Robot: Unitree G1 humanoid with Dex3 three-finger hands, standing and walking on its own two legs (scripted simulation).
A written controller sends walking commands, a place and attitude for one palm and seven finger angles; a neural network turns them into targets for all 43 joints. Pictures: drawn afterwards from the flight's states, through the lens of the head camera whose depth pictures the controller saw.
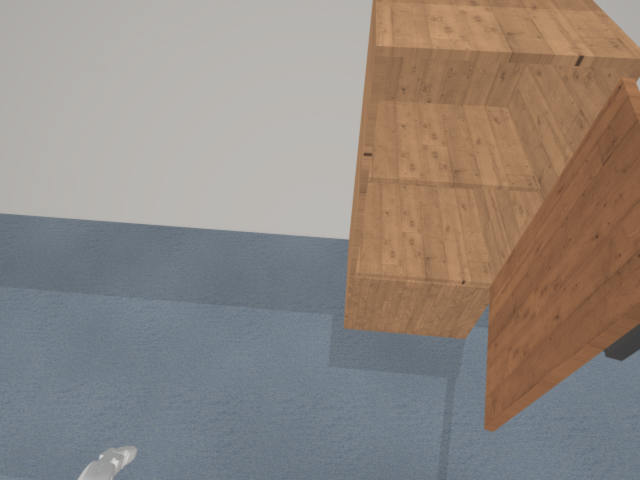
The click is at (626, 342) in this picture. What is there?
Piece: cupboard door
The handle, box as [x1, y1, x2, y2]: [603, 324, 639, 360]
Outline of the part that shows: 639,324 603,350 605,352 605,356 622,360 639,349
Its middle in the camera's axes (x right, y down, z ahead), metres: +0.41 +0.11 +0.51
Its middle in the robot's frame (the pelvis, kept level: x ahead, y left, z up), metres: +0.33 -0.39 +0.01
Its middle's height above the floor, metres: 0.78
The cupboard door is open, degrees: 78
